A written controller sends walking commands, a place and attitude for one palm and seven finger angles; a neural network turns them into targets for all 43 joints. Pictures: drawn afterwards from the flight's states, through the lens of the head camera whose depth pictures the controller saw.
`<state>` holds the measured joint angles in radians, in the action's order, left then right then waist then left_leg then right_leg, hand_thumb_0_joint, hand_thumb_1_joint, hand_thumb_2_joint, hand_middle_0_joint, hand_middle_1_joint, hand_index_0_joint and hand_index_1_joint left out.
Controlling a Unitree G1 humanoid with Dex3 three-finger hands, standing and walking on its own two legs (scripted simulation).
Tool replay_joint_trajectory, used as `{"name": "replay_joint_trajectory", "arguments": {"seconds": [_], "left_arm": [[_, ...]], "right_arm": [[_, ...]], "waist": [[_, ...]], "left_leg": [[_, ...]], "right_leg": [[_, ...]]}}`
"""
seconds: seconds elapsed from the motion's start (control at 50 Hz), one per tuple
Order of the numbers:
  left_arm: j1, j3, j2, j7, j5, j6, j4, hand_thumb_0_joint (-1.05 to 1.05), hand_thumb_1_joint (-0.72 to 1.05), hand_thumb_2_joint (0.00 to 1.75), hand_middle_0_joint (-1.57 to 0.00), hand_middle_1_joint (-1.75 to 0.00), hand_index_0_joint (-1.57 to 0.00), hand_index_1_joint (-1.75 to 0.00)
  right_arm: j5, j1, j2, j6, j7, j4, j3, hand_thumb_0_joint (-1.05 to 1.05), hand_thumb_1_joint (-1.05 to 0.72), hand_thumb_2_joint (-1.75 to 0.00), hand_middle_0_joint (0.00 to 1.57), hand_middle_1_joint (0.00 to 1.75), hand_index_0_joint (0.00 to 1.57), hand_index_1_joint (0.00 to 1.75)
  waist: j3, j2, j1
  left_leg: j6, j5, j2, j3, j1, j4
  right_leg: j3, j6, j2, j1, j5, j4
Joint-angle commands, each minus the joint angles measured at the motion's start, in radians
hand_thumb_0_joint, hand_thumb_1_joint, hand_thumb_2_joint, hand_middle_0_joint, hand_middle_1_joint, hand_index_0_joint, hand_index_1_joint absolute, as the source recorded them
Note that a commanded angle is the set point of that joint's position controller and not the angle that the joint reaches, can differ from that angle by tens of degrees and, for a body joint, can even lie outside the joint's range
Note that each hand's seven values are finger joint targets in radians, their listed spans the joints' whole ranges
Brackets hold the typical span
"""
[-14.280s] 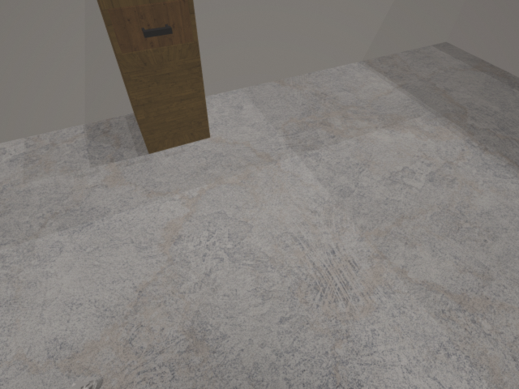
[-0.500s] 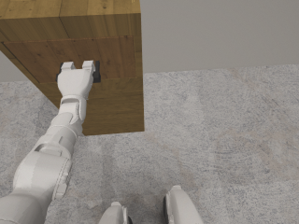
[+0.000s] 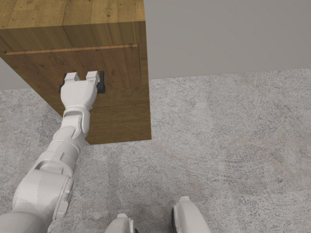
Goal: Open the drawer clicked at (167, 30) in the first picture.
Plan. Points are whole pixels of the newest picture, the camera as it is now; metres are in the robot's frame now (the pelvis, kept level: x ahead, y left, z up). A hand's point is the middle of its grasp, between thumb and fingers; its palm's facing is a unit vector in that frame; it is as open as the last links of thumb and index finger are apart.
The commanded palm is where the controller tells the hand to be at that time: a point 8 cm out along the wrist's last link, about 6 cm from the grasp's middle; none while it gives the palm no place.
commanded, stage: pull the drawer open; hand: left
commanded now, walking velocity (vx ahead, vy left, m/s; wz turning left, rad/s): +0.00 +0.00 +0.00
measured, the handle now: (83, 82) +0.54 +0.17 -0.01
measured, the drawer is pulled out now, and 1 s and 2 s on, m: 0.01 0.13 0.24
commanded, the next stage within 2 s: none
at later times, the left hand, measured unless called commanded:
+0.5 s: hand (85, 125) +0.41 +0.16 -0.03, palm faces -0.03 -0.06 -1.00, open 6.0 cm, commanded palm +0.36 +0.17 +0.02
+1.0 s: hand (84, 144) +0.35 +0.16 -0.03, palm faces -0.02 -0.05 -1.00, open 6.0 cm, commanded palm +0.31 +0.17 +0.02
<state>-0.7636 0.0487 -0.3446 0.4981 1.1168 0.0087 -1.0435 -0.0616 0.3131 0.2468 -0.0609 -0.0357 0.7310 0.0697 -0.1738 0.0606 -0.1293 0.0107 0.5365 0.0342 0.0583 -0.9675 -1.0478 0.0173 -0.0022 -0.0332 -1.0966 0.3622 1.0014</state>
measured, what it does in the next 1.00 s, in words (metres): stands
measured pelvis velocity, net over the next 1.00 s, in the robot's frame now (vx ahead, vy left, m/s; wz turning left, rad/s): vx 0.01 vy -0.01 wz -0.01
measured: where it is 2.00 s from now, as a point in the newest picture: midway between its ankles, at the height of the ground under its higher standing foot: outside the picture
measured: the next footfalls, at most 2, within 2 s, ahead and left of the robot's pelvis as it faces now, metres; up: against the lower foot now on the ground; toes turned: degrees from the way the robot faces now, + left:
none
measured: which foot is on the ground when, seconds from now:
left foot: down 0.00-1.00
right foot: down 0.00-1.00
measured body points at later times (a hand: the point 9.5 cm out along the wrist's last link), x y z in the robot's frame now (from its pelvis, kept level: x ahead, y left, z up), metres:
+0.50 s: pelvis +0.02 +0.00 +0.02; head +0.13 -0.02 +0.46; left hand +0.40 +0.16 +0.02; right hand +0.12 -0.26 -0.12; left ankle -0.03 +0.11 -0.66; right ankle +0.05 -0.12 -0.66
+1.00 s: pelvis +0.01 -0.01 +0.02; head +0.09 -0.03 +0.46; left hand +0.35 +0.16 +0.02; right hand +0.13 -0.26 -0.12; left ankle -0.03 +0.11 -0.66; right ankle +0.05 -0.12 -0.66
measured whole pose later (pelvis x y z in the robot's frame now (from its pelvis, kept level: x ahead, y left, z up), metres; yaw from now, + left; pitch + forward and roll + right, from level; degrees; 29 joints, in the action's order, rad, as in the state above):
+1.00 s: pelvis +0.01 -0.01 +0.02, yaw +0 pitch +19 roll +1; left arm -0.22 0.16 -0.21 0.56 1.15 0.09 -0.61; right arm -0.04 0.20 0.22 -0.08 0.00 0.67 0.07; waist -0.17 0.04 -0.03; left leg 0.00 0.52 0.03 0.06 -0.74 -0.94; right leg 0.01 0.01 -0.02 -0.89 0.37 0.93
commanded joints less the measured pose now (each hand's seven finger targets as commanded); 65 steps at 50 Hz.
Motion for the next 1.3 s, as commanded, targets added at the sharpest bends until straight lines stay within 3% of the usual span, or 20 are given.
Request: {"name": "replay_joint_trajectory", "arguments": {"seconds": [0.0, 0.04, 0.14, 0.2, 0.32, 0.36, 0.4, 0.42, 0.46, 0.52, 0.58, 0.6, 0.72, 0.78, 0.82, 0.9, 0.94, 1.0, 1.14, 1.28], "left_arm": [[-0.169, -0.018, -0.108, 0.049, -0.007, -0.023, 0.222, 0.0, 0.9, 0.9, -0.4, -1.35, -0.4, -1.35], [-0.095, -0.024, -0.104, 0.059, 0.0, -0.015, 0.233, 0.0, 0.9, 0.9, -0.4, -1.35, -0.4, -1.35], [-0.074, 0.007, -0.06, 0.086, 0.015, 0.007, 0.276, 0.0, 0.9, 0.9, -0.4, -1.35, -0.4, -1.35], [-0.011, -0.002, -0.057, 0.094, 0.016, 0.02, 0.339, 0.0, 0.9, 0.9, -0.4, -1.35, -0.4, -1.35], [0.13, 0.018, -0.021, 0.094, 0.012, 0.045, 0.419, 0.0, 0.9, 0.9, -0.4, -1.35, -0.4, -1.35], [0.17, 0.006, -0.036, 0.094, 0.014, 0.052, 0.433, 0.0, 0.9, 0.9, -0.4, -1.35, -0.4, -1.35], [0.197, 0.003, -0.038, 0.096, 0.015, 0.051, 0.495, 0.0, 0.9, 0.9, -0.4, -1.35, -0.4, -1.35], [0.227, 0.017, -0.02, 0.098, 0.02, 0.056, 0.488, 0.0, 0.9, 0.9, -0.4, -1.35, -0.4, -1.35], [0.207, 0.039, 0.005, 0.103, 0.025, 0.06, 0.487, 0.0, 0.9, 0.9, -0.4, -1.35, -0.4, -1.35], [0.251, 0.009, -0.034, 0.109, 0.036, 0.066, 0.509, 0.0, 0.9, 0.9, -0.4, -1.35, -0.4, -1.35], [0.277, 0.047, 0.016, 0.113, 0.036, 0.076, 0.514, 0.0, 0.9, 0.9, -0.4, -1.35, -0.4, -1.35], [0.276, 0.025, -0.011, 0.113, 0.034, 0.078, 0.526, 0.0, 0.9, 0.9, -0.4, -1.35, -0.4, -1.35], [0.367, 0.05, 0.025, 0.107, 0.031, 0.083, 0.564, 0.0, 0.9, 0.9, -0.4, -1.35, -0.4, -1.35], [0.345, 0.084, 0.052, 0.104, 0.035, 0.081, 0.571, 0.0, 0.9, 0.9, -0.4, -1.35, -0.4, -1.35], [0.365, 0.05, 0.01, 0.109, 0.041, 0.079, 0.567, 0.0, 0.9, 0.9, -0.4, -1.35, -0.4, -1.35], [0.43, 0.057, 0.027, 0.112, 0.035, 0.079, 0.614, 0.0, 0.9, 0.9, -0.4, -1.35, -0.4, -1.35], [0.435, 0.07, 0.038, 0.112, 0.035, 0.082, 0.609, 0.0, 0.9, 0.9, -0.4, -1.35, -0.4, -1.35], [0.465, 0.057, 0.026, 0.117, 0.035, 0.081, 0.633, 0.0, 0.9, 0.9, -0.4, -1.35, -0.4, -1.35], [0.581, 0.055, 0.031, 0.118, 0.028, 0.083, 0.702, 0.0, 0.9, 0.9, -0.4, -1.35, -0.4, -1.35], [0.66, 0.081, 0.052, 0.128, 0.033, 0.082, 0.789, 0.0, 0.9, 0.9, -0.4, -1.35, -0.4, -1.35]], "right_arm": [[0.002, 0.114, 0.142, 0.01, 0.01, -0.069, 0.056, 0.0, -0.9, -0.9, 0.2, 0.3, 0.2, 0.3], [0.005, 0.103, 0.142, 0.003, 0.009, -0.07, 0.058, 0.0, -0.9, -0.9, 0.2, 0.3, 0.2, 0.3], [0.006, 0.076, 0.134, -0.007, 0.012, -0.069, 0.058, 0.0, -0.9, -0.9, 0.2, 0.3, 0.2, 0.3], [0.004, 0.06, 0.129, -0.015, 0.012, -0.082, 0.06, 0.0, -0.9, -0.9, 0.2, 0.3, 0.2, 0.3], [0.008, 0.021, 0.114, -0.02, 0.018, -0.112, 0.055, 0.0, -0.9, -0.9, 0.2, 0.3, 0.2, 0.3], [0.01, 0.005, 0.114, -0.02, 0.023, -0.119, 0.051, 0.0, -0.9, -0.9, 0.2, 0.3, 0.2, 0.3], [0.011, -0.013, 0.112, -0.019, 0.024, -0.135, 0.049, 0.0, -0.9, -0.9, 0.2, 0.3, 0.2, 0.3], [0.012, -0.019, 0.107, -0.019, 0.025, -0.136, 0.048, 0.0, -0.9, -0.9, 0.2, 0.3, 0.2, 0.3], [0.012, -0.026, 0.108, -0.015, 0.027, -0.135, 0.048, 0.0, -0.9, -0.9, 0.2, 0.3, 0.2, 0.3], [0.009, -0.042, 0.107, -0.016, 0.032, -0.14, 0.044, 0.0, -0.9, -0.9, 0.2, 0.3, 0.2, 0.3], [0.01, -0.058, 0.101, -0.011, 0.032, -0.144, 0.044, 0.0, -0.9, -0.9, 0.2, 0.3, 0.2, 0.3], [0.012, -0.064, 0.105, -0.011, 0.034, -0.146, 0.042, 0.0, -0.9, -0.9, 0.2, 0.3, 0.2, 0.3], [0.016, -0.085, 0.098, -0.002, 0.038, -0.165, 0.041, 0.0, -0.9, -0.9, 0.2, 0.3, 0.2, 0.3], [0.019, -0.097, 0.098, 0.003, 0.041, -0.169, 0.039, 0.0, -0.9, -0.9, 0.2, 0.3, 0.2, 0.3], [0.016, -0.105, 0.1, 0.007, 0.046, -0.166, 0.036, 0.0, -0.9, -0.9, 0.2, 0.3, 0.2, 0.3], [0.016, -0.117, 0.097, 0.014, 0.044, -0.18, 0.035, 0.0, -0.9, -0.9, 0.2, 0.3, 0.2, 0.3], [0.019, -0.12, 0.097, 0.018, 0.046, -0.177, 0.033, 0.0, -0.9, -0.9, 0.2, 0.3, 0.2, 0.3], [0.018, -0.137, 0.098, 0.025, 0.048, -0.183, 0.033, 0.0, -0.9, -0.9, 0.2, 0.3, 0.2, 0.3], [0.022, -0.154, 0.094, 0.033, 0.046, -0.201, 0.032, 0.0, -0.9, -0.9, 0.2, 0.3, 0.2, 0.3], [0.018, -0.181, 0.09, 0.04, 0.041, -0.222, 0.027, 0.0, -0.9, -0.9, 0.2, 0.3, 0.2, 0.3]], "waist": [[-0.523, -0.038, 0.038], [-0.506, -0.055, 0.052], [-0.455, -0.054, 0.05], [-0.49, -0.05, 0.067], [-0.455, -0.058, 0.085], [-0.426, -0.081, 0.092], [-0.456, -0.045, 0.102], [-0.432, -0.039, 0.104], [-0.395, -0.067, 0.086], [-0.426, -0.041, 0.113], [-0.398, -0.049, 0.106], [-0.407, -0.055, 0.111], [-0.397, -0.072, 0.123], [-0.349, -0.08, 0.107], [-0.356, -0.074, 0.123], [-0.369, -0.054, 0.133], [-0.342, -0.097, 0.124], [-0.342, -0.075, 0.134], [-0.326, -0.104, 0.142], [-0.308, -0.079, 0.144]], "left_leg": [[0.017, -0.541, -0.047, -0.034, 0.224, 0.125], [0.016, -0.556, -0.044, -0.032, 0.234, 0.134], [0.013, -0.57, -0.042, -0.029, 0.261, 0.153], [0.014, -0.649, -0.041, -0.031, 0.299, 0.154], [0.013, -0.675, -0.04, -0.022, 0.322, 0.173], [0.011, -0.641, -0.044, -0.018, 0.305, 0.182], [0.009, -0.648, -0.046, -0.019, 0.326, 0.184], [0.007, -0.642, -0.045, -0.019, 0.33, 0.188], [0.007, -0.622, -0.042, -0.019, 0.33, 0.187], [0.004, -0.628, -0.049, -0.016, 0.337, 0.187], [0.003, -0.613, -0.048, -0.013, 0.342, 0.189], [0.002, -0.612, -0.048, -0.019, 0.341, 0.19], [0.002, -0.581, -0.049, -0.017, 0.34, 0.197], [0.001, -0.506, -0.05, -0.017, 0.325, 0.206], [0.002, -0.483, -0.054, -0.015, 0.312, 0.207], [0.0, -0.5, -0.057, -0.013, 0.321, 0.206], [0.001, -0.462, -0.057, -0.014, 0.302, 0.207], [0.001, -0.446, -0.059, -0.012, 0.304, 0.211], [0.001, -0.424, -0.062, -0.007, 0.305, 0.211], [0.0, -0.415, -0.06, -0.012, 0.322, 0.208]], "right_leg": [[0.017, 0.038, 0.046, 0.516, -0.454, -0.078], [0.017, 0.038, 0.047, 0.52, -0.462, -0.085], [0.023, 0.04, 0.047, 0.515, -0.463, -0.101], [0.019, 0.043, 0.045, 0.552, -0.522, -0.104], [0.02, 0.041, 0.043, 0.594, -0.562, -0.122], [0.017, 0.04, 0.042, 0.608, -0.561, -0.128], [0.015, 0.044, 0.042, 0.622, -0.562, -0.128], [0.019, 0.044, 0.042, 0.608, -0.546, -0.129], [0.025, 0.042, 0.045, 0.582, -0.527, -0.136], [0.018, 0.046, 0.042, 0.605, -0.537, -0.126], [0.024, 0.045, 0.044, 0.589, -0.518, -0.136], [0.022, 0.048, 0.044, 0.595, -0.512, -0.133], [0.022, 0.047, 0.045, 0.604, -0.489, -0.138], [0.025, 0.048, 0.047, 0.575, -0.427, -0.149], [0.019, 0.05, 0.047, 0.584, -0.413, -0.143], [0.016, 0.054, 0.047, 0.596, -0.433, -0.142], [0.016, 0.049, 0.047, 0.587, -0.415, -0.145], [0.014, 0.053, 0.047, 0.589, -0.399, -0.147], [0.007, 0.05, 0.046, 0.605, -0.403, -0.15], [0.012, 0.053, 0.046, 0.577, -0.371, -0.145]]}}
